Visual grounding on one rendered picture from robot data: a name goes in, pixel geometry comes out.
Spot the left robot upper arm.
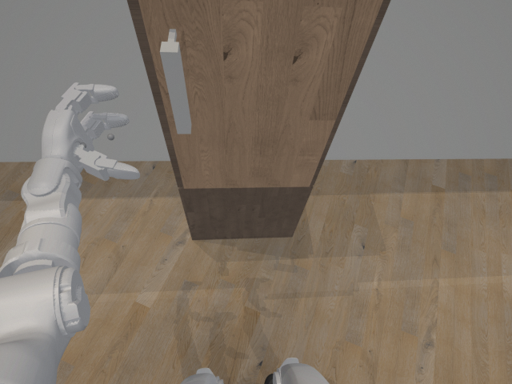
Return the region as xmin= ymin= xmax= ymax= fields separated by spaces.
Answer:
xmin=0 ymin=266 xmax=90 ymax=384

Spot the robot right shin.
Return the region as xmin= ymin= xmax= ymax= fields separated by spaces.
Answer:
xmin=279 ymin=358 xmax=299 ymax=368

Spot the robot left shin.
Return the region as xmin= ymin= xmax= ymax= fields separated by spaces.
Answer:
xmin=196 ymin=368 xmax=213 ymax=374

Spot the left robot forearm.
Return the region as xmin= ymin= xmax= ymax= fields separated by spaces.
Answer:
xmin=0 ymin=158 xmax=82 ymax=278

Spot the cupboard door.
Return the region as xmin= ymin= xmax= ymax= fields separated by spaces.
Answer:
xmin=138 ymin=0 xmax=383 ymax=189

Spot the handle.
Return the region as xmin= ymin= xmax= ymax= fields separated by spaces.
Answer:
xmin=160 ymin=29 xmax=191 ymax=134

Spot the robot left hand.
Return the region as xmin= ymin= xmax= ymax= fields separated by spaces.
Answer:
xmin=42 ymin=82 xmax=140 ymax=181

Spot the robot shin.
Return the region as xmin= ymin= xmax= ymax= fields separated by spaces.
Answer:
xmin=279 ymin=358 xmax=299 ymax=368
xmin=196 ymin=368 xmax=213 ymax=374

